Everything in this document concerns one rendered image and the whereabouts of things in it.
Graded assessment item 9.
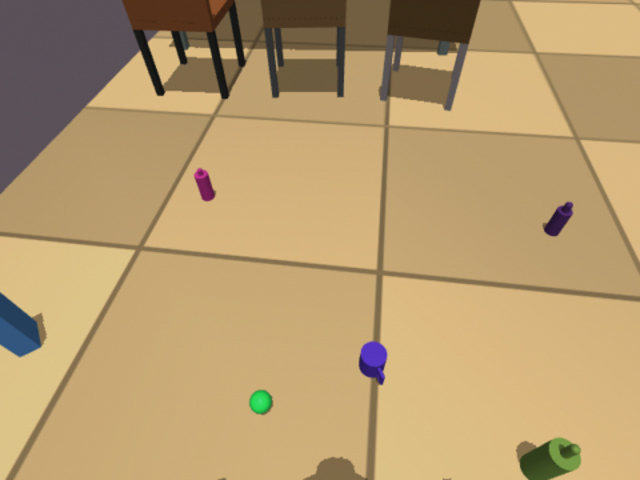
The chair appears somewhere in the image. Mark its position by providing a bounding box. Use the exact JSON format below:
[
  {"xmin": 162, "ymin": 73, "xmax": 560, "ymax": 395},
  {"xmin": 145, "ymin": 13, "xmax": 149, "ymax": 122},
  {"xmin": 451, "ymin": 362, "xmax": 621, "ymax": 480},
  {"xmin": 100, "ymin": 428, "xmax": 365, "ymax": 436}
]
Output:
[
  {"xmin": 122, "ymin": 0, "xmax": 245, "ymax": 99},
  {"xmin": 261, "ymin": 0, "xmax": 346, "ymax": 98},
  {"xmin": 380, "ymin": 0, "xmax": 481, "ymax": 111}
]

